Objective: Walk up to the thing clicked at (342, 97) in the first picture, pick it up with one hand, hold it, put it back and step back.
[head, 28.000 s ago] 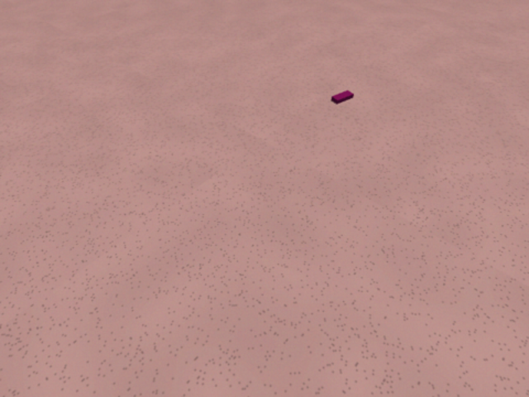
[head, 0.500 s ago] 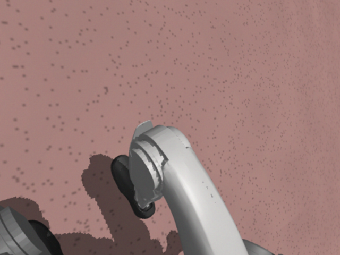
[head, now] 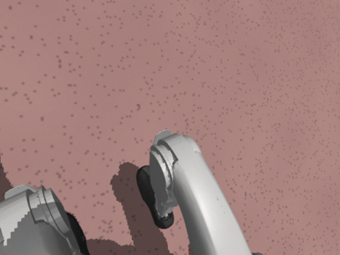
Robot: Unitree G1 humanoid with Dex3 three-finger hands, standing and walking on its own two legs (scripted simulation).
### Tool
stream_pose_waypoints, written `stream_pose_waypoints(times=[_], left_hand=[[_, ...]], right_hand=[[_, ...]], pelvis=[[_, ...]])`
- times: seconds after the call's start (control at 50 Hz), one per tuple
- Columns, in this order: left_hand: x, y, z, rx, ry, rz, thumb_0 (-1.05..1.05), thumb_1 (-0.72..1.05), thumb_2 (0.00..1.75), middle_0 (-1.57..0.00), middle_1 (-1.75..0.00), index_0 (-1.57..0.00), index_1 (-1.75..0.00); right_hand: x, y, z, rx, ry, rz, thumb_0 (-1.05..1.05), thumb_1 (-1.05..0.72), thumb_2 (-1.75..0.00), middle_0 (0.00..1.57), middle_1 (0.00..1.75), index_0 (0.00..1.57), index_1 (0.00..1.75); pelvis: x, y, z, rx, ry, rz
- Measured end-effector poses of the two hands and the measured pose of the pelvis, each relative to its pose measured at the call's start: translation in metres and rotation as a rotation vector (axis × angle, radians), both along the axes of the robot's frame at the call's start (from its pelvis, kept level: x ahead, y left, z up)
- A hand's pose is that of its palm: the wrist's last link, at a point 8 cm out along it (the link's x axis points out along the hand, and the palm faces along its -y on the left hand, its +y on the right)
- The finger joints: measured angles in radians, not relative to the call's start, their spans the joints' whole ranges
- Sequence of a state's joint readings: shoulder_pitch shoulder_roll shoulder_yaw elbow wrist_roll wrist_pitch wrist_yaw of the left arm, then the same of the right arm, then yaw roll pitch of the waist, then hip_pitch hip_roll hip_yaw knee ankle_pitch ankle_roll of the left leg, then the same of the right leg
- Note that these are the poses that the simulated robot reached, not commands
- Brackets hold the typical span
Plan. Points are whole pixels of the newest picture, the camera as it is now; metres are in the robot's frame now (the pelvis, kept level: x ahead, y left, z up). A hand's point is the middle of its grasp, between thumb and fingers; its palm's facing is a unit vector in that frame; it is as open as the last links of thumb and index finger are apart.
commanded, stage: lift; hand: left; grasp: from above
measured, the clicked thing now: out of the picture +0.49 +0.34 -0.23
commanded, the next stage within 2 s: hold in 1.84 s
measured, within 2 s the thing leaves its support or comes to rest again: neither
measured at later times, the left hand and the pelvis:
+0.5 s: hand out of the picture +0.46 +0.34 -0.12, palm faces -0.03 -0.43 -0.90, open 9.0 cm; pelvis +0.00 -0.01 +0.02, yaw +5 degrees
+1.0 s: hand out of the picture +0.38 +0.31 +0.07, palm faces -0.10 -0.40 -0.91, open 9.0 cm; pelvis +0.01 -0.02 +0.15, yaw +9 degrees
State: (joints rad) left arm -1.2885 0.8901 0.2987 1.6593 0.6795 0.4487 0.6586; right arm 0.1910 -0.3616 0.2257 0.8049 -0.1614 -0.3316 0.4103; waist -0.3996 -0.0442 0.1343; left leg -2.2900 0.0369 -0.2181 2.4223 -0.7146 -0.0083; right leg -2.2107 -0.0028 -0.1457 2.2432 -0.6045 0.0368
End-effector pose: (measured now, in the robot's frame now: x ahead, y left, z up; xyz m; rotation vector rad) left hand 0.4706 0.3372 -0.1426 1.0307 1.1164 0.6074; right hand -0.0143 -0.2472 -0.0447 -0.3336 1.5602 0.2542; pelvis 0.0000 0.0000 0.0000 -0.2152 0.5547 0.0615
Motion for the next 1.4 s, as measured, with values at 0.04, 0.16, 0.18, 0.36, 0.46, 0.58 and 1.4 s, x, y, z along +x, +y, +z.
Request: stream_pose_waypoints(times=[0.04, 0.16, 0.18, 0.36, 0.46, 0.58, 1.4], left_hand=[[0.000, -0.001, 0.005, 0.004, -0.002, 0.002, 0.02, 0.13, 0.48, -0.72, -0.45, -0.77, -0.47], [-0.001, -0.003, 0.020, 0.017, 0.000, 0.031, 0.02, 0.12, 0.48, -0.73, -0.45, -0.78, -0.47], [-0.001, -0.003, 0.022, 0.015, -0.001, 0.039, 0.02, 0.12, 0.47, -0.74, -0.45, -0.79, -0.47], [-0.009, -0.002, 0.045, -0.024, -0.010, 0.100, 0.03, 0.12, 0.38, -0.76, -0.47, -0.81, -0.49], [-0.016, 0.003, 0.070, -0.004, -0.022, 0.089, 0.03, 0.13, 0.38, -0.76, -0.47, -0.81, -0.49], [-0.031, 0.008, 0.108, 0.011, -0.031, 0.063, 0.03, 0.13, 0.38, -0.76, -0.46, -0.81, -0.49], [-0.103, -0.062, 0.437, 0.033, 0.054, 0.001, 0.00, 0.09, 0.51, -0.73, -0.49, -0.76, -0.53]], right_hand=[[0.000, -0.002, -0.001, 0.000, -0.004, -0.008, 0.00, -0.89, -0.89, 0.20, 0.29, 0.20, 0.30], [0.001, -0.010, -0.004, 0.003, -0.006, -0.019, 0.00, -0.90, -0.89, 0.20, 0.29, 0.20, 0.30], [0.001, -0.011, -0.004, 0.003, -0.005, -0.020, 0.00, -0.90, -0.89, 0.20, 0.29, 0.20, 0.30], [-0.003, -0.022, -0.012, 0.003, 0.026, -0.057, 0.00, -0.91, -0.89, 0.20, 0.29, 0.20, 0.30], [0.007, -0.024, -0.021, 0.005, 0.001, -0.086, 0.00, -0.91, -0.89, 0.20, 0.29, 0.20, 0.30], [0.034, -0.022, -0.030, 0.017, -0.087, -0.123, 0.00, -0.92, -0.89, 0.20, 0.29, 0.20, 0.30], [0.184, -0.035, 0.233, -0.061, -0.567, -0.166, 0.00, -0.90, -0.89, 0.20, 0.29, 0.20, 0.30]], pelvis=[[0.000, -0.001, 0.001, 0.006, 0.005, 0.002], [0.002, -0.003, 0.004, 0.026, 0.021, 0.006], [0.002, -0.004, 0.005, 0.029, 0.022, 0.008], [0.003, -0.006, 0.009, 0.053, 0.042, 0.014], [0.004, -0.007, 0.013, 0.071, 0.052, 0.022], [0.005, -0.007, 0.026, 0.095, 0.065, 0.032], [0.048, -0.028, 0.303, 0.200, -0.155, 0.076]])
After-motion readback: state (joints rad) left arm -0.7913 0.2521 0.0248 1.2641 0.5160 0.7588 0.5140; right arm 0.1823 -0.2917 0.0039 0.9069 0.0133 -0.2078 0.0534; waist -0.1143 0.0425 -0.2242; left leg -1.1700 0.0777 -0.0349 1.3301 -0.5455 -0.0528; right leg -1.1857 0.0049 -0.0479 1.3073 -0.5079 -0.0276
